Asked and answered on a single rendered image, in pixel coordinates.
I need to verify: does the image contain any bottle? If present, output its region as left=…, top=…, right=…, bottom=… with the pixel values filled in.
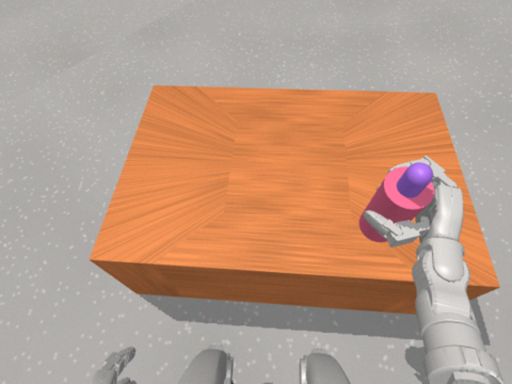
left=359, top=162, right=434, bottom=242

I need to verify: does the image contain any left robot hand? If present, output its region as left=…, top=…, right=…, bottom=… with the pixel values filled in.
left=89, top=347, right=137, bottom=384

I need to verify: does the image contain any right robot hand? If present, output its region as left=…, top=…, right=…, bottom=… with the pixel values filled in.
left=363, top=156, right=463, bottom=247

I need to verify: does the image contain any right robot arm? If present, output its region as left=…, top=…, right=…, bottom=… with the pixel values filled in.
left=412, top=237, right=505, bottom=384

